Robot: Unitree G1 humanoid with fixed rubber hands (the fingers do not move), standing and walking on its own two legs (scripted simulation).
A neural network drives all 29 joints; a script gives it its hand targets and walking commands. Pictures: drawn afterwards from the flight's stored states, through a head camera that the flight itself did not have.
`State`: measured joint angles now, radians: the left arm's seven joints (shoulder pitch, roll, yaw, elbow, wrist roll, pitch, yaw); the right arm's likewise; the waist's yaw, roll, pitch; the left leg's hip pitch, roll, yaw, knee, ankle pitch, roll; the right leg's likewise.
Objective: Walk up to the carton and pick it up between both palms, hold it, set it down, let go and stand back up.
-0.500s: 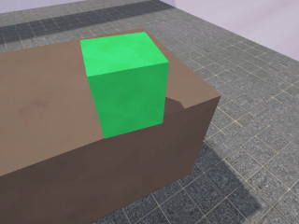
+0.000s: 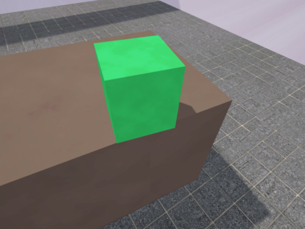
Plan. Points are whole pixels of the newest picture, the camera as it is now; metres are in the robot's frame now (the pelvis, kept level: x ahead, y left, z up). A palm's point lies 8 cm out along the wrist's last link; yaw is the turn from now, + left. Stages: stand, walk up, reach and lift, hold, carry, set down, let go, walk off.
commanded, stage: walk up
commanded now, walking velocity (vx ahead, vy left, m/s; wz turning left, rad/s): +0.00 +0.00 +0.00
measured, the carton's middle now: (137, 89) +0.53 +0.07 +0.09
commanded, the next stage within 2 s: none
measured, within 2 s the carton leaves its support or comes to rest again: neither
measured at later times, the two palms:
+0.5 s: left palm out of the picture -0.02 +0.20 -0.15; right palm out of the picture -0.03 -0.18 -0.15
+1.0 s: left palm out of the picture -0.01 +0.20 -0.15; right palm out of the picture -0.03 -0.17 -0.15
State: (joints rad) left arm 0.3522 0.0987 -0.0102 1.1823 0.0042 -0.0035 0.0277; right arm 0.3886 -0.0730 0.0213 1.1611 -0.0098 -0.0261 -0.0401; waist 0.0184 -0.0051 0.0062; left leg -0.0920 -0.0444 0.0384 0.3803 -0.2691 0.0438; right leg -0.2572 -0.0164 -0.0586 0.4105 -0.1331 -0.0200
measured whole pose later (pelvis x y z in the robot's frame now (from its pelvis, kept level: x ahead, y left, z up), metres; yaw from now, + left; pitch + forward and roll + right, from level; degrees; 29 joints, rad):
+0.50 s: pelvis +0.02 +0.01 +0.00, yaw +0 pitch -1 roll +0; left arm 0.33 0.08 -0.01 1.19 0.00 -0.01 0.04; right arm 0.39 -0.07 0.02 1.16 -0.01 -0.03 -0.04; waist 0.01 0.00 0.02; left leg -0.05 -0.05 0.03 0.37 -0.30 0.05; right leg -0.23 -0.02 -0.05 0.42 -0.17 -0.01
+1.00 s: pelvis +0.03 +0.02 +0.00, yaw +0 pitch -1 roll +0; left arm 0.32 0.08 0.00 1.20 0.00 -0.01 0.04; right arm 0.39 -0.07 0.02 1.16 -0.01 -0.04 -0.05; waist 0.01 0.00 0.03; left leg -0.03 -0.05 0.03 0.36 -0.31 0.06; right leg -0.21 -0.02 -0.05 0.42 -0.18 0.01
